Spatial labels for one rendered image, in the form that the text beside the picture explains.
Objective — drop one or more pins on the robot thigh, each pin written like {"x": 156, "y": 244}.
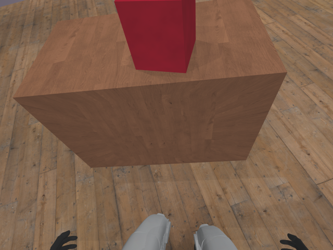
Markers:
{"x": 153, "y": 231}
{"x": 212, "y": 238}

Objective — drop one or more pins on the robot right hand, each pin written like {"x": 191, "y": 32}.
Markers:
{"x": 295, "y": 242}

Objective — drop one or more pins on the carton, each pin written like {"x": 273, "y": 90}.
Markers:
{"x": 160, "y": 33}

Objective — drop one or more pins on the robot left hand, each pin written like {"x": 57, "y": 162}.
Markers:
{"x": 62, "y": 239}

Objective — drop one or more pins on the robot left thigh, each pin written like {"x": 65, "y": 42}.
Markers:
{"x": 153, "y": 231}

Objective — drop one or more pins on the robot right thigh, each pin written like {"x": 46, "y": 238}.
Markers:
{"x": 212, "y": 238}

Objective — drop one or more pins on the pedestal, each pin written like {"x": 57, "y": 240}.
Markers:
{"x": 84, "y": 88}

